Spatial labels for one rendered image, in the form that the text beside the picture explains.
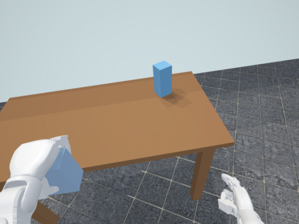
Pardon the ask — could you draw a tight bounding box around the robot left forearm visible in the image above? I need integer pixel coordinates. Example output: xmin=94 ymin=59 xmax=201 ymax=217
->
xmin=0 ymin=175 xmax=43 ymax=224

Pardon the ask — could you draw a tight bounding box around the robot left hand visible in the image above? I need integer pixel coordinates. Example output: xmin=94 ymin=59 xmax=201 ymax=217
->
xmin=9 ymin=135 xmax=71 ymax=200

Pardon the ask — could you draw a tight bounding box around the robot right forearm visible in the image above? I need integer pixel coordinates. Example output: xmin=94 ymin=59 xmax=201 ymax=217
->
xmin=236 ymin=209 xmax=264 ymax=224

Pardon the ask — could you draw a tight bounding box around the sponge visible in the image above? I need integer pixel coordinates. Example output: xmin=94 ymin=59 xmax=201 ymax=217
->
xmin=10 ymin=148 xmax=84 ymax=196

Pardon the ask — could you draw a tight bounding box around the table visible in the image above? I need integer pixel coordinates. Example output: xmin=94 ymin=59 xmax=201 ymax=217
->
xmin=0 ymin=71 xmax=235 ymax=224

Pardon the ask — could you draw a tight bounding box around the robot right hand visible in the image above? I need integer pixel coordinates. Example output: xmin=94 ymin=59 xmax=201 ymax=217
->
xmin=218 ymin=174 xmax=254 ymax=217

